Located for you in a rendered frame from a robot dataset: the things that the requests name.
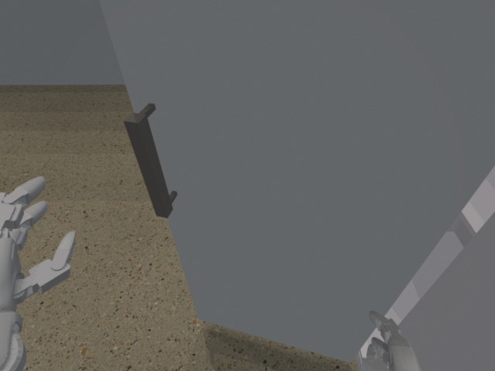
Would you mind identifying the left robot forearm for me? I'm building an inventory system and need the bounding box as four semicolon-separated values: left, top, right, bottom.
0;310;26;371

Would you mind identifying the robot right hand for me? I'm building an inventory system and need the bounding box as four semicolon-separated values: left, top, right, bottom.
362;311;421;371

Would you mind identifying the robot left hand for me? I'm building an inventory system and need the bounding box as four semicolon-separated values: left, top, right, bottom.
0;176;76;311

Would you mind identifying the handle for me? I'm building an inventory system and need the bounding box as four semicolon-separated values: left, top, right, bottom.
124;104;177;218

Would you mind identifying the fridge door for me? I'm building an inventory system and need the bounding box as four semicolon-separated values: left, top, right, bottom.
99;0;495;363

